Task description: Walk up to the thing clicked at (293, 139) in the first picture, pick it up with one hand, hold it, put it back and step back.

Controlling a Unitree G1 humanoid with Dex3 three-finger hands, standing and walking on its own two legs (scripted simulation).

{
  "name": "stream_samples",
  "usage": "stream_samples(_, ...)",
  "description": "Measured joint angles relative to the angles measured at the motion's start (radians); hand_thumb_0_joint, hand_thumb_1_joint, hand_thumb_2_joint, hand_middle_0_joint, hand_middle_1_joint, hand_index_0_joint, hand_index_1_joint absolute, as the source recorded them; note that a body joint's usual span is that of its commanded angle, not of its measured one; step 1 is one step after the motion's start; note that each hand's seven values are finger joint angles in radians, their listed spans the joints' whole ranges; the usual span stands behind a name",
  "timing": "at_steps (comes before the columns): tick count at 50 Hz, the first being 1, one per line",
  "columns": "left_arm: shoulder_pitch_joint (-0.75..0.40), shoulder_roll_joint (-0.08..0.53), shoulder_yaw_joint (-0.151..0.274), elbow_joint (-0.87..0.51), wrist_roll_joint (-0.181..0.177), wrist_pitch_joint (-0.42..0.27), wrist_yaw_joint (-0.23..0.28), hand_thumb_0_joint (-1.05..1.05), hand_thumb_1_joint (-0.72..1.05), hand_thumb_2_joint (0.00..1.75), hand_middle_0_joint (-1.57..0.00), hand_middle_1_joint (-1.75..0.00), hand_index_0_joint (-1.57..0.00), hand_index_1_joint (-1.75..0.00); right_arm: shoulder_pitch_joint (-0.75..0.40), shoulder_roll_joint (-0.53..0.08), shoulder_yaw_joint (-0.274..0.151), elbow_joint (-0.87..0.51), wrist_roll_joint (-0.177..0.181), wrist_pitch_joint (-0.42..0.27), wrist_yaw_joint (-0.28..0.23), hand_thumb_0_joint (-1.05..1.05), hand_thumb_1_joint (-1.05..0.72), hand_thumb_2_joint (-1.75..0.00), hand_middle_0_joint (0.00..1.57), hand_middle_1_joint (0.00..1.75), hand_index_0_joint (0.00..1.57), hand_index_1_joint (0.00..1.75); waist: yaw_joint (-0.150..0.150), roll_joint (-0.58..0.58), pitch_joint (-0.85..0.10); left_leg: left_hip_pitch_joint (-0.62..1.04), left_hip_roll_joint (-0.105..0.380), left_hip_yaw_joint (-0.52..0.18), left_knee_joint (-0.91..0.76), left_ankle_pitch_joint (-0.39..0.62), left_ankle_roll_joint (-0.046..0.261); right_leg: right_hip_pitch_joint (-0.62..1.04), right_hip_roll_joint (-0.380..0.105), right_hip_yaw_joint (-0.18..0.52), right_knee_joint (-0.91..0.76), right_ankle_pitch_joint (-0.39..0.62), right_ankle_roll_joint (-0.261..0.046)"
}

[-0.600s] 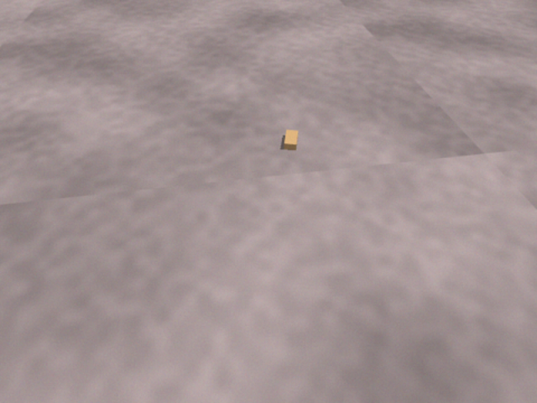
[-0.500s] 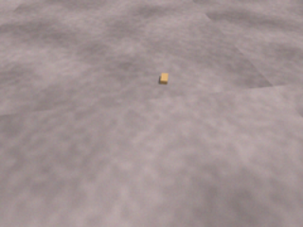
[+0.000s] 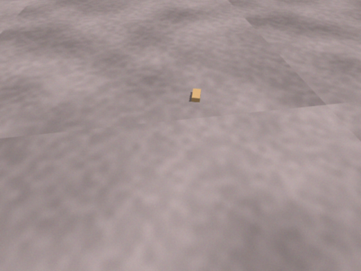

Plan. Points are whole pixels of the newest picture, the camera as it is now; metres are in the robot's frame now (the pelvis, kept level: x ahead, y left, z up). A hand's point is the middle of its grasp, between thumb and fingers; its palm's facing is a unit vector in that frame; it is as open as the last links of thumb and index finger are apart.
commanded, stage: stand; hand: left
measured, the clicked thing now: (196, 95) +1.70 -0.15 -0.76
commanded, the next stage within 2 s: walk up in 0.52 s
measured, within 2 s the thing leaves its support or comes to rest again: neither
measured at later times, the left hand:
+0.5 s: hand out of the picture +0.07 +0.25 -0.16, palm faces -0.03 -0.94 -0.34, open 7.4 cm
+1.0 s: hand (63, 208) +0.32 +0.35 -0.13, palm faces -0.42 -0.78 -0.46, open 7.4 cm
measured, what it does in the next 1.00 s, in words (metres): walks ahead, turning right: left foot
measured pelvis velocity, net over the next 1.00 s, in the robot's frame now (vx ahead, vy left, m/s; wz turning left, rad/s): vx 0.13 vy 0.09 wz -0.42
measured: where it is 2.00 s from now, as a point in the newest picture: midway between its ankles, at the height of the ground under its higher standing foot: (172, 202)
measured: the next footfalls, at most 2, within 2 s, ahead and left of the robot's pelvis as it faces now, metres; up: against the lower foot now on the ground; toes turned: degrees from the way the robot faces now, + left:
left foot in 0.82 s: +0.15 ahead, +0.19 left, +0.00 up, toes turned -21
right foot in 1.18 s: +0.28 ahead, -0.10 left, +0.00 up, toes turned -41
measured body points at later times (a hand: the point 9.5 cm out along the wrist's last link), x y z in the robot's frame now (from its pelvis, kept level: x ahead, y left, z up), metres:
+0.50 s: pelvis +0.00 +0.00 +0.00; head +0.01 +0.00 +0.45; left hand +0.08 +0.30 -0.13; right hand +0.08 -0.30 -0.14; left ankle +0.00 +0.13 -0.75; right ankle -0.01 -0.11 -0.75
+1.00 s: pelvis +0.13 +0.09 +0.00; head +0.14 +0.08 +0.45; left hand +0.34 +0.39 -0.10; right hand +0.05 -0.24 -0.11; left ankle +0.11 +0.21 -0.75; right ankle +0.10 -0.04 -0.69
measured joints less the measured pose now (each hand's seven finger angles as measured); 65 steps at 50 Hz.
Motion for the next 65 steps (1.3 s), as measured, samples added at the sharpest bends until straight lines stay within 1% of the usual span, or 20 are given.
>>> stream_samples(26, 0.005, 0.001, 0.000, 0.001, 0.000, 0.001, 0.001, 0.00, 0.90, 0.90, -0.20, -0.30, -0.20, -0.30, 0.003, -0.001, 0.001, 0.000, -0.001, 0.002, 0.000, 0.00, -0.91, -0.90, 0.21, 0.30, 0.20, 0.30, 0.000, 0.000, 0.000, 0.006, 0.002, -0.001, -0.009, 0.001, -0.002, 0.006, 0.002, -0.001, -0.008, 0.000, -0.002)
stream_samples(28, 0.044, 0.003, 0.018, -0.042, 0.003, -0.003, -0.020, 0.00, 0.90, 0.90, -0.20, -0.30, -0.20, -0.30, 0.004, -0.012, -0.027, -0.041, -0.021, 0.007, 0.033, 0.00, -0.90, -0.90, 0.21, 0.30, 0.20, 0.30, 0.012, 0.003, -0.008, -0.042, 0.004, 0.027, 0.099, -0.158, 0.024, -0.034, 0.011, 0.037, 0.043, -0.037, -0.016)
stream_samples(30, 0.100, 0.002, 0.035, -0.072, 0.007, -0.011, -0.037, 0.00, 0.90, 0.90, -0.20, -0.30, -0.20, -0.30, -0.004, -0.041, -0.049, -0.102, -0.036, 0.005, 0.062, 0.00, -0.90, -0.90, 0.21, 0.30, 0.20, 0.30, 0.018, 0.021, -0.021, -0.110, -0.016, -0.006, 0.262, -0.252, 0.048, -0.081, 0.031, 0.097, 0.095, -0.075, -0.027)
stream_samples(33, 0.154, 0.008, 0.049, -0.083, 0.005, -0.012, -0.040, 0.00, 0.90, 0.90, -0.20, -0.30, -0.20, -0.30, -0.023, -0.079, -0.073, -0.182, -0.044, -0.002, 0.088, 0.00, -0.90, -0.90, 0.21, 0.30, 0.20, 0.30, 0.008, 0.043, -0.024, -0.205, -0.032, -0.067, 0.444, -0.238, 0.030, -0.108, 0.051, 0.171, 0.096, -0.047, -0.032)
stream_samples(35, 0.174, 0.015, 0.056, -0.091, 0.003, -0.012, -0.037, 0.01, 0.90, 0.90, -0.20, -0.30, -0.21, -0.30, -0.023, -0.103, -0.083, -0.214, -0.045, -0.008, 0.097, 0.00, -0.91, -0.90, 0.21, 0.30, 0.20, 0.30, 0.008, 0.056, -0.025, -0.241, -0.024, -0.091, 0.466, -0.236, 0.014, -0.105, 0.053, 0.204, 0.077, -0.041, -0.019)
stream_samples(39, 0.194, 0.048, 0.067, -0.113, 0.002, -0.014, -0.028, 0.01, 0.90, 0.90, -0.21, -0.30, -0.21, -0.30, -0.006, -0.136, -0.097, -0.247, -0.044, -0.004, 0.111, 0.00, -0.91, -0.90, 0.21, 0.30, 0.20, 0.30, 0.016, 0.054, -0.032, -0.249, -0.011, -0.115, 0.351, -0.247, 0.018, -0.096, 0.034, 0.269, 0.069, -0.061, 0.011)
stream_samples(40, 0.194, 0.062, 0.068, -0.118, 0.002, -0.012, -0.025, 0.01, 0.90, 0.90, -0.21, -0.30, -0.21, -0.30, -0.001, -0.140, -0.100, -0.254, -0.043, -0.007, 0.113, 0.00, -0.91, -0.90, 0.21, 0.30, 0.20, 0.30, 0.014, 0.048, -0.030, -0.227, -0.007, -0.117, 0.278, -0.221, 0.028, -0.105, 0.030, 0.284, 0.100, -0.085, 0.017)
stream_samples(41, 0.193, 0.078, 0.070, -0.121, 0.004, -0.009, -0.021, 0.01, 0.90, 0.90, -0.21, -0.30, -0.21, -0.30, 0.007, -0.141, -0.104, -0.263, -0.044, -0.015, 0.111, 0.00, -0.91, -0.90, 0.21, 0.30, 0.20, 0.30, 0.008, 0.037, -0.027, -0.198, -0.009, -0.107, 0.207, -0.145, 0.024, -0.127, 0.020, 0.292, 0.164, -0.138, 0.011)
stream_samples(42, 0.185, 0.093, 0.073, -0.115, 0.007, -0.002, -0.011, 0.01, 0.90, 0.90, -0.20, -0.30, -0.21, -0.30, 0.015, -0.133, -0.109, -0.270, -0.047, -0.024, 0.104, 0.00, -0.91, -0.90, 0.21, 0.30, 0.20, 0.30, 0.001, 0.018, -0.024, -0.189, -0.020, -0.080, 0.201, -0.084, 0.012, -0.170, 0.013, 0.291, 0.277, -0.232, -0.007)
stream_samples(43, 0.176, 0.102, 0.075, -0.107, 0.006, 0.006, 0.001, 0.01, 0.90, 0.90, -0.20, -0.30, -0.21, -0.30, 0.024, -0.123, -0.109, -0.274, -0.047, -0.026, 0.099, 0.00, -0.91, -0.90, 0.21, 0.30, 0.20, 0.30, -0.004, 0.008, -0.025, -0.180, -0.023, -0.053, 0.207, -0.088, 0.010, -0.227, 0.012, 0.258, 0.400, -0.282, -0.015)
stream_samples(45, 0.156, 0.116, 0.068, -0.093, -0.001, 0.008, 0.006, 0.01, 0.90, 0.90, -0.20, -0.30, -0.20, -0.30, 0.051, -0.106, -0.101, -0.268, -0.039, -0.022, 0.095, 0.00, -0.91, -0.90, 0.21, 0.30, 0.20, 0.30, -0.025, 0.007, -0.030, -0.129, -0.016, -0.016, 0.164, -0.098, 0.022, -0.321, -0.002, 0.138, 0.567, -0.265, -0.021)
stream_samples(47, 0.137, 0.132, 0.068, -0.095, -0.012, -0.003, -0.010, 0.01, 0.90, 0.90, -0.20, -0.30, -0.20, -0.30, 0.085, -0.094, -0.092, -0.259, -0.040, -0.014, 0.096, 0.00, -0.91, -0.90, 0.21, 0.30, 0.20, 0.30, -0.044, 0.013, -0.036, -0.065, -0.006, 0.011, 0.098, -0.100, 0.040, -0.377, -0.020, 0.038, 0.630, -0.211, -0.010)
stream_samples(49, 0.126, 0.146, 0.071, -0.107, -0.019, -0.012, -0.030, 0.01, 0.90, 0.90, -0.20, -0.30, -0.20, -0.30, 0.115, -0.093, -0.088, -0.251, -0.040, -0.009, 0.099, 0.00, -0.91, -0.90, 0.21, 0.30, 0.20, 0.30, -0.061, 0.022, -0.038, -0.002, -0.001, 0.043, 0.049, -0.105, 0.051, -0.406, -0.041, -0.027, 0.626, -0.167, 0.006)
stream_samples(52, 0.107, 0.162, 0.075, -0.125, -0.024, -0.007, -0.046, 0.01, 0.90, 0.90, -0.20, -0.30, -0.20, -0.30, 0.149, -0.100, -0.091, -0.250, -0.036, -0.004, 0.105, 0.00, -0.90, -0.90, 0.21, 0.30, 0.20, 0.30, -0.089, 0.029, -0.031, 0.083, -0.015, 0.098, 0.006, -0.132, 0.050, -0.420, -0.071, -0.062, 0.549, -0.110, 0.012)
stream_samples(57, 0.054, 0.157, 0.075, -0.161, -0.030, -0.008, -0.040, 0.01, 0.90, 0.90, -0.20, -0.30, -0.20, -0.30, 0.204, -0.126, -0.105, -0.268, -0.044, 0.014, 0.104, 0.00, -0.90, -0.90, 0.21, 0.30, 0.20, 0.30, -0.122, 0.057, -0.012, 0.180, -0.041, 0.182, 0.036, -0.251, 0.058, -0.398, -0.089, -0.099, 0.374, -0.036, -0.016)
stream_samples(59, 0.035, 0.155, 0.074, -0.192, -0.034, -0.024, -0.034, 0.01, 0.90, 0.90, -0.20, -0.30, -0.20, -0.30, 0.224, -0.129, -0.110, -0.274, -0.048, 0.023, 0.099, 0.01, -0.90, -0.90, 0.21, 0.30, 0.20, 0.30, -0.125, 0.074, -0.004, 0.172, -0.028, 0.205, 0.153, -0.342, 0.048, -0.353, -0.070, -0.131, 0.309, -0.011, -0.038)
stream_samples(60, 0.022, 0.144, 0.078, -0.208, -0.032, -0.035, -0.025, 0.01, 0.90, 0.90, -0.20, -0.30, -0.20, -0.30, 0.224, -0.129, -0.112, -0.271, -0.050, 0.030, 0.094, 0.01, -0.90, -0.90, 0.21, 0.30, 0.20, 0.30, -0.119, 0.097, 0.013, 0.138, 0.002, 0.204, 0.287, -0.369, 0.040, -0.341, -0.049, -0.135, 0.324, 0.005, -0.039)
stream_samples(61, 0.016, 0.135, 0.079, -0.232, -0.028, -0.046, -0.015, 0.01, 0.90, 0.90, -0.20, -0.30, -0.20, -0.30, 0.221, -0.123, -0.111, -0.269, -0.048, 0.038, 0.088, 0.01, -0.90, -0.90, 0.21, 0.30, 0.20, 0.30, -0.112, 0.112, 0.029, 0.074, 0.014, 0.162, 0.466, -0.370, 0.023, -0.337, -0.036, -0.136, 0.360, -0.025, -0.035)
stream_samples(63, 0.025, 0.120, 0.071, -0.278, -0.025, -0.057, 0.011, 0.00, 0.90, 0.90, -0.20, -0.30, -0.20, -0.30, 0.216, -0.105, -0.093, -0.275, -0.040, 0.052, 0.088, 0.01, -0.91, -0.90, 0.21, 0.30, 0.20, 0.30, -0.092, 0.111, 0.033, -0.090, -0.016, 0.047, 0.798, -0.353, -0.015, -0.324, -0.031, -0.122, 0.402, -0.084, -0.036)
stream_samples(65, 0.055, 0.094, 0.057, -0.299, -0.029, -0.058, 0.032, 0.00, 0.90, 0.90, -0.20, -0.30, -0.20, -0.30, 0.194, -0.098, -0.078, -0.283, -0.037, 0.054, 0.097, 0.01, -0.91, -0.90, 0.21, 0.30, 0.20, 0.30, -0.072, 0.120, 0.033, -0.226, -0.001, -0.020, 0.938, -0.290, -0.021, -0.270, -0.019, -0.102, 0.374, -0.102, -0.026)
